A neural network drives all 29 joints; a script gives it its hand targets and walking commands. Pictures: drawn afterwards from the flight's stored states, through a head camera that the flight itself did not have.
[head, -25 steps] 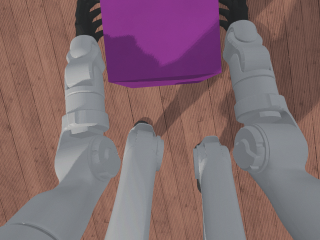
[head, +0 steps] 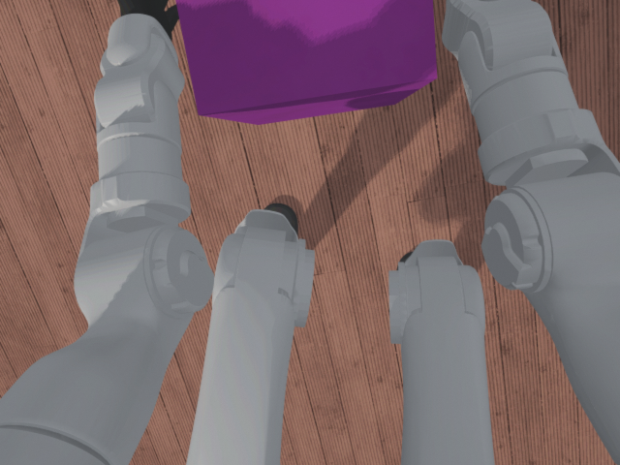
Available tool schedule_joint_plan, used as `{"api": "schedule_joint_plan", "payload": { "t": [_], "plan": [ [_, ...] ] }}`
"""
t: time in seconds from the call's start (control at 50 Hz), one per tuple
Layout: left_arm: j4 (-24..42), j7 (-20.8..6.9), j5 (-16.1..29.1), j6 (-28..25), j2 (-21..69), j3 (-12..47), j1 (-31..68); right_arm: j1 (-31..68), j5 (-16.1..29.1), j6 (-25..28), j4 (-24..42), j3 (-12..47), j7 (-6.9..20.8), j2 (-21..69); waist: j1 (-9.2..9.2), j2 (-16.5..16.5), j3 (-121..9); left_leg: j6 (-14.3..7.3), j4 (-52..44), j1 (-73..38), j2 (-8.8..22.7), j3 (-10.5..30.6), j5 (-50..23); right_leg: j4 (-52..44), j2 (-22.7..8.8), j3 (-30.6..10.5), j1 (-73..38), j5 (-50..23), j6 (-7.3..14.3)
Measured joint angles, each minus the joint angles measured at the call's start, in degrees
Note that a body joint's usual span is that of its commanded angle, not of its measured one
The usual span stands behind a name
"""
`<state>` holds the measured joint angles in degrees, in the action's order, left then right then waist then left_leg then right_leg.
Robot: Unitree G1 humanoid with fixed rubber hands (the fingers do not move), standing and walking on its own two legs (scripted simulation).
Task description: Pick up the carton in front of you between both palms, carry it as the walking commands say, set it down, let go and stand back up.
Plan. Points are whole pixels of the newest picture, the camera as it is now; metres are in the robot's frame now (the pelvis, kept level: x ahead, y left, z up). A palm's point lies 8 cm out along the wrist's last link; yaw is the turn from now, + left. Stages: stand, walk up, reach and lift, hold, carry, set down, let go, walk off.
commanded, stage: set down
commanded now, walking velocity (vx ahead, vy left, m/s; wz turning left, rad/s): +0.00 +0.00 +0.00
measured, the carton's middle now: (309, 17) +0.52 +0.12 -0.25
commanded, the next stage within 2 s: none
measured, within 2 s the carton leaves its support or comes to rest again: rests again in 1.00 s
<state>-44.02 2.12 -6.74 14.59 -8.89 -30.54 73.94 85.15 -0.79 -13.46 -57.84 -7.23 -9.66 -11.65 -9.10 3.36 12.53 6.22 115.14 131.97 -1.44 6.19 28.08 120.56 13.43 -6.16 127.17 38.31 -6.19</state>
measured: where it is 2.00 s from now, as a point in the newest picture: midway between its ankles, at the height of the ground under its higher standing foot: (343, 301)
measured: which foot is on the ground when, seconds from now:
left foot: down 0.00-1.00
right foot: down 0.00-1.00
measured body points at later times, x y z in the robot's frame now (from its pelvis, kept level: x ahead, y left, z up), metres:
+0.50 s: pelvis +0.00 -0.01 -0.01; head +0.37 +0.03 +0.23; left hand +0.49 +0.27 -0.20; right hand +0.57 -0.03 -0.20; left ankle +0.12 +0.15 -0.37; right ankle +0.08 -0.12 -0.37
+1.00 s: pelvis -0.01 +0.00 -0.02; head +0.37 +0.02 +0.21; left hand +0.49 +0.28 -0.21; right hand +0.57 -0.03 -0.21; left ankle +0.12 +0.15 -0.37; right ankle +0.08 -0.12 -0.37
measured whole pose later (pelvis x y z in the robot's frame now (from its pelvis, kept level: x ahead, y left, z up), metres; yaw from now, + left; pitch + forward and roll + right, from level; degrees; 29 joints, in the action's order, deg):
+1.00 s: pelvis -0.01 +0.00 -0.02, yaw +2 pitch +39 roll +2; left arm -61.0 -3.1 -8.8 6.2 -14.4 -34.2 81.4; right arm 89.9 -4.7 -8.4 -64.3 -6.9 -2.6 -14.8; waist -8.8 1.6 21.3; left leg 5.6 118.7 130.2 0.4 4.2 27.6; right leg 125.5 9.0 -4.2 126.6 37.8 -3.5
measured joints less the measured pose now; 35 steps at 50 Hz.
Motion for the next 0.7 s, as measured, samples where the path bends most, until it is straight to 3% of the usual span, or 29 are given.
{"api": "schedule_joint_plan", "payload": {
  "t": [0.36, 0.7],
  "plan": [
    [-5.65, -2.59, -1.17, -1.36, -1.89, 0.12, 1.91, 2.46, -0.66, 1.69, -5.78, 0.38, 1.13, -1.10, -0.33, 0.80, 3.61, 0.18, 1.38, -0.97, 1.14, -0.54, -0.27, 2.17, -1.25, 1.25, 0.13, -0.72, 1.81],
    [-10.17, -5.34, -1.93, -3.13, -4.25, -1.32, 3.95, 3.46, -3.44, 3.02, -6.70, -2.17, 5.50, -1.23, 0.17, -0.24, 5.29, -0.59, 2.93, -0.79, 1.66, -1.42, -0.11, 3.88, -2.93, 1.70, 0.27, -0.38, 2.38]
  ]
}}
